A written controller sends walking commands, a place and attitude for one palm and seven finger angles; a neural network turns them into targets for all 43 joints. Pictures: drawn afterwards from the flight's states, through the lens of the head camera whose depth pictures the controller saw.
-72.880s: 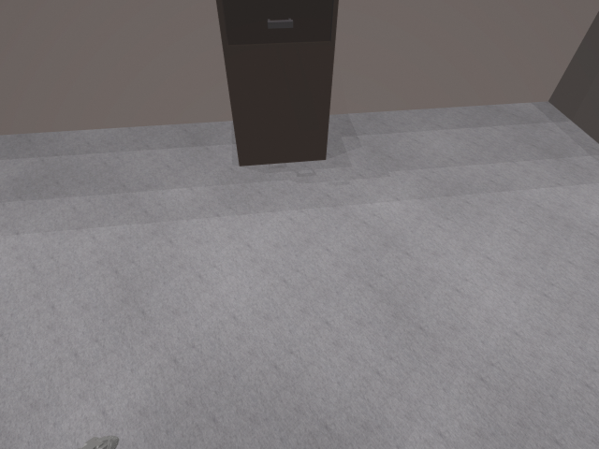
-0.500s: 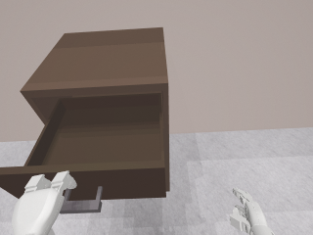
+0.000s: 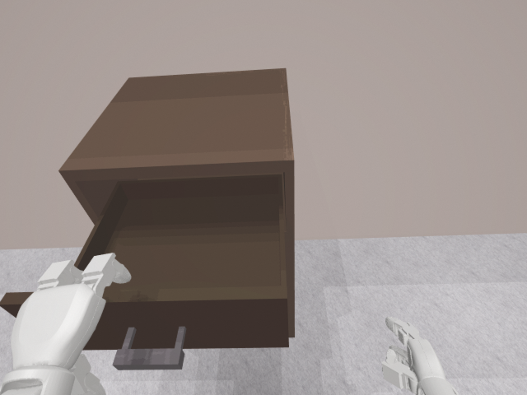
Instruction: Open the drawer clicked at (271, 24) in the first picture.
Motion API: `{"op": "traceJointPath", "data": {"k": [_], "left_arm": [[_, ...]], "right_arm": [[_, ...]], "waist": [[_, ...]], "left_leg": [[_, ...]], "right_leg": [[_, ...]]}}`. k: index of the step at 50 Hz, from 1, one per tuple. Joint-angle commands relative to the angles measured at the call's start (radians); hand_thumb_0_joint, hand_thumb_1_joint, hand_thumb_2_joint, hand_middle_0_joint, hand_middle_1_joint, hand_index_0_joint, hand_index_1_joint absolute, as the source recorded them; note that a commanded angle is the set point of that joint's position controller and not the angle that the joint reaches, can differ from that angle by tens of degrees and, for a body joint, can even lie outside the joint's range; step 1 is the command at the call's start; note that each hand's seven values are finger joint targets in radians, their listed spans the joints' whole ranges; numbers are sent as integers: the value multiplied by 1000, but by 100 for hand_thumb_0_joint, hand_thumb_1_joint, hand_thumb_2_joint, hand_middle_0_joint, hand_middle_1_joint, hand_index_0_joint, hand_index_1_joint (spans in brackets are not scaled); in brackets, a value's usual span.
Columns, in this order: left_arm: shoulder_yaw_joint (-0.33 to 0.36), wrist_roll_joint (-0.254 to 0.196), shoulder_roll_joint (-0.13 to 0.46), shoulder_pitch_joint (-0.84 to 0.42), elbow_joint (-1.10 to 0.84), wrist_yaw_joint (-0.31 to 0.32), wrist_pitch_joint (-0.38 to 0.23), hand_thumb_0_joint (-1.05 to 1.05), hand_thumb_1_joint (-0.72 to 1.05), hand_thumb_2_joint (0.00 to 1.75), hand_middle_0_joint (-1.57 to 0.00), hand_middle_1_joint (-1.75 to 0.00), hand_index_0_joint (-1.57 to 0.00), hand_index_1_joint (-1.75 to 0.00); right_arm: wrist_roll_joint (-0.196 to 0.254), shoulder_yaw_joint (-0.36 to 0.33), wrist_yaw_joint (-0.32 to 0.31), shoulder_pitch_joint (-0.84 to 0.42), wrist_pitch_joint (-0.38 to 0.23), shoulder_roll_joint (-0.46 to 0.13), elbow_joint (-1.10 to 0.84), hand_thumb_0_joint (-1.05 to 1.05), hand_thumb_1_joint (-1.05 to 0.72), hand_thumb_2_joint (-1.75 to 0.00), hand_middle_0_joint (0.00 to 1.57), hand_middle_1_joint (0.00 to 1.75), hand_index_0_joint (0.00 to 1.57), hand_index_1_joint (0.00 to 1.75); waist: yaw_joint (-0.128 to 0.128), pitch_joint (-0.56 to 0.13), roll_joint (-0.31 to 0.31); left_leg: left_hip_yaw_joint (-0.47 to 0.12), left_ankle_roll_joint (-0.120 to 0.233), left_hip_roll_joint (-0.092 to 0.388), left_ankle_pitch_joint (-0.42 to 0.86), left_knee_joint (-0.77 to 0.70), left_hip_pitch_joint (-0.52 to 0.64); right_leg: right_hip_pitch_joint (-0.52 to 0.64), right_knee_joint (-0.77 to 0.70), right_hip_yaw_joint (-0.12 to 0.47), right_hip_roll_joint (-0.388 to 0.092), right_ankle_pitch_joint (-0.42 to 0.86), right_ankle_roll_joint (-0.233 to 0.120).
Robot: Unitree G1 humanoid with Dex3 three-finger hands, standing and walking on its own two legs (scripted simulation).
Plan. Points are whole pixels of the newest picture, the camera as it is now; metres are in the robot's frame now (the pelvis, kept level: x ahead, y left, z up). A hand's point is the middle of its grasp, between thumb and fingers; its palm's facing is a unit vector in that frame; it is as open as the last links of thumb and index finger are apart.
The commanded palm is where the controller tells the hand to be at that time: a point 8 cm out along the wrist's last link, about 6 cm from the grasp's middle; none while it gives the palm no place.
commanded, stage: lift the hand off the handle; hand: left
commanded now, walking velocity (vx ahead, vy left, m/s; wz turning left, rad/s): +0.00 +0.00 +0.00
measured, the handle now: (152, 345) +0.19 +0.23 -0.03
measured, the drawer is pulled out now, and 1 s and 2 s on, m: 0.27 0.27 0.27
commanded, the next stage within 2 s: draw the hand back to the body in 0.20 s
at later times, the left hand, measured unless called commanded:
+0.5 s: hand (79, 330) +0.15 +0.26 +0.11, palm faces +0.10 -0.11 -0.99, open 13.8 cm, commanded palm +0.12 +0.25 +0.17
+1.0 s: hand (88, 313) +0.16 +0.24 +0.13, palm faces +0.26 -0.68 -0.69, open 13.8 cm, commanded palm +0.12 +0.27 +0.18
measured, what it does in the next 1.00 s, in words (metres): stands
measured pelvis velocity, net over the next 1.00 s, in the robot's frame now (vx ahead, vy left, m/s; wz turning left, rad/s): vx -0.01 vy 0.01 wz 0.02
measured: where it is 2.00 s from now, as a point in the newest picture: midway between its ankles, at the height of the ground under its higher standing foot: outside the picture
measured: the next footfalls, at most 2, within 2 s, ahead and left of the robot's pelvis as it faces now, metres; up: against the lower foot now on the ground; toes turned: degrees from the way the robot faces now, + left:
none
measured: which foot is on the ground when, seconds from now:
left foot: down 0.00-1.00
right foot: down 0.00-1.00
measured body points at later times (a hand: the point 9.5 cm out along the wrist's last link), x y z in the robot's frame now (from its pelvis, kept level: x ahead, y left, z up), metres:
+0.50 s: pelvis +0.00 +0.01 +0.01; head -0.02 -0.03 +0.45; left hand +0.14 +0.26 +0.16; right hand +0.23 -0.18 -0.07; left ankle +0.00 +0.09 -0.73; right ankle -0.02 -0.10 -0.73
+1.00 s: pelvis -0.01 +0.01 +0.01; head -0.01 -0.02 +0.46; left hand +0.14 +0.28 +0.17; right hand +0.22 -0.18 -0.06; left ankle +0.00 +0.09 -0.73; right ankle -0.02 -0.10 -0.73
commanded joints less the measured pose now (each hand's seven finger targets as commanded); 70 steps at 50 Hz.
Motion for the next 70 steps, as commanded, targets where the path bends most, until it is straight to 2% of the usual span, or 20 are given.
{"op": "traceJointPath", "data": {"k": [1, 10, 12, 20, 21, 25, 26, 33, 37, 39, 45, 46, 47, 48, 50, 51, 53, 56, 63, 70], "left_arm": [[137, -17, 177, -23, -235, -18, 29, 0, -50, 30, -30, -120, -30, -120], [158, -43, 176, 85, -285, -51, 15, 0, -50, 30, -30, -120, -30, -120], [149, -27, 174, 56, -310, -45, 14, 0, -50, 30, -30, -120, -30, -120], [145, -1, 188, -77, -293, -25, -22, 0, -50, 30, -30, -120, -30, -120], [161, -7, 195, -63, -293, -25, -16, 0, -50, 30, -30, -120, -30, -120], [174, -19, 214, -57, -251, -45, -3, 0, -50, 30, -30, -120, -30, -120], [190, -26, 224, -52, -253, -50, 6, 0, -50, 30, -30, -120, -30, -120], [191, -52, 226, -54, -232, -80, 2, 0, -50, 30, -30, -120, -30, -120], [203, -51, 241, -72, -267, -76, -20, 0, -50, 30, -30, -120, -30, -120], [195, -55, 228, -70, -253, -75, -33, 0, -50, 30, -30, -120, -30, -120], [221, -48, 251, -71, -267, -60, -35, 0, -50, 30, -30, -120, -30, -120], [193, -796, -96, -162, -320, -74, -123, 0, -47, 32, -30, -118, -30, -118], [253, -824, -15, -21, -113, -61, -148, 0, -43, 33, -29, -115, -29, -115], [256, -893, -19, -27, -211, -67, -174, 0, -40, 34, -29, -113, -29, -113], [305, -917, 48, -128, -317, -55, -222, 0, -32, 37, -29, -109, -29, -109], [337, -923, 74, -131, -316, -46, -230, 0, -29, 39, -29, -107, -29, -107], [291, -929, 13, -97, -299, -54, -246, 0, -22, 42, -28, -102, -28, -102], [303, -939, 18, -104, -301, -65, -254, 0, -12, 47, -27, -95, -27, -95], [322, -960, 1, -41, -257, -87, -257, 0, 13, 57, -25, -80, -25, -80], [344, -963, 21, -65, -260, -85, -257, 0, 37, 68, -24, -64, -24, -64]], "right_arm": [[16, -23, 0, -202, -53, -87, -202, 0, -90, -90, 20, 30, 20, 30], [19, -29, 22, -170, -40, -100, -214, 0, -90, -90, 20, 30, 20, 30], [16, -22, 25, -171, -39, -98, -218, 0, -90, -90, 20, 30, 20, 30], [7, -35, 7, -169, -45, -94, -204, 0, -90, -90, 20, 30, 20, 30], [13, -29, 6, -200, -54, -92, -209, 0, -90, -90, 20, 30, 20, 30], [13, -29, 3, -180, -41, -92, -197, 0, -90, -90, 20, 30, 20, 30], [20, -20, 6, -214, -44, -93, -202, 0, -90, -90, 20, 30, 20, 30], [18, -21, 1, -187, -41, -92, -195, 0, -90, -90, 20, 30, 20, 30], [15, -18, -4, -178, -50, -91, -203, 0, -90, -90, 20, 30, 20, 30], [14, -29, -5, -172, -50, -95, -196, 0, -90, -90, 20, 30, 20, 30], [16, -34, -4, -171, -54, -100, -196, 0, -90, -90, 20, 30, 20, 30], [26, -24, -20, -83, -138, -27, -237, 0, -90, -90, 20, 30, 20, 30], [17, -21, -38, -70, -176, -46, -176, 0, -90, -90, 20, 30, 20, 30], [15, -23, -54, -71, -179, -54, -180, 0, -90, -90, 20, 30, 20, 30], [5, -22, -74, -79, -219, -63, -170, 0, -90, -90, 20, 30, 20, 30], [0, -16, -77, -85, -237, -64, -148, 0, -90, -90, 20, 30, 20, 30], [-1, -12, -71, -68, -263, -53, -130, 0, -90, -90, 20, 30, 20, 30], [-2, -17, -59, -74, -278, -59, -114, 0, -90, -90, 20, 30, 20, 30], [3, -36, -49, -78, -260, -57, -101, 0, -90, -90, 20, 30, 20, 30], [11, -44, -62, -86, -240, -62, -102, 0, -90, -90, 20, 30, 20, 30]], "waist": [[-3, -61, -38], [3, -49, -81], [2, -46, -30], [-9, -33, -54], [-2, -37, -17], [-2, -28, -64], [0, -24, -15], [-7, -1, -76], [2, -41, 11], [-4, -18, -33], [-1, -55, -28], [-107, 19, -51], [-84, 51, -120], [-77, 39, -154], [-73, -16, -111], [-65, -1, -21], [-70, 26, -7], [-68, 51, 22], [-69, 1, -61], [-74, -15, -66]], "left_leg": [[-25, -17, 48, 292, -119, 135], [-12, -21, 58, 345, -129, 146], [-16, -22, 60, 325, -130, 146], [-26, -18, 58, 262, -129, 174], [-37, -20, 57, 260, -136, 175], [-26, -19, 51, 285, -142, 163], [-37, -23, 53, 278, -151, 163], [-28, -18, 53, 262, -158, 154], [-29, -19, 50, 264, -150, 171], [-34, -21, 54, 273, -150, 167], [-38, -26, 55, 290, -144, 170], [-59, -10, 74, 218, -169, 283], [-71, -16, 96, 194, -196, 256], [-78, -26, 92, 216, -227, 231], [-54, -26, 77, 236, -226, 231], [-52, -33, 69, 224, -231, 217], [-56, -43, 71, 259, -240, 204], [-52, -49, 67, 293, -241, 188], [-41, -46, 73, 376, -231, 204], [-25, -34, 65, 343, -226, 224]], "right_leg": [[-3, -148, 31, -45, 250, -8], [14, -161, 9, -48, 307, 5], [2, -161, 5, -47, 263, -2], [-53, -185, 15, -45, 159, -7], [-34, -186, 32, -38, 163, -15], [-11, -186, 18, -48, 209, -7], [3, -189, 37, -39, 203, -15], [-8, -202, 5, -44, 179, -3], [-2, -197, -3, -45, 161, -9], [-26, -199, -10, -39, 158, -8], [-20, -184, -8, -42, 176, -9], [-5, -204, -36, -37, 149, -13], [-1, -189, -46, -32, 114, -12], [43, -198, -55, -45, 135, -6], [83, -208, -41, -61, 179, 0], [88, -217, -32, -61, 169, -6], [86, -217, -44, -67, 194, -11], [101, -232, -44, -65, 229, -15], [134, -229, -48, -70, 324, -6], [124, -247, -36, -77, 320, 4]]}}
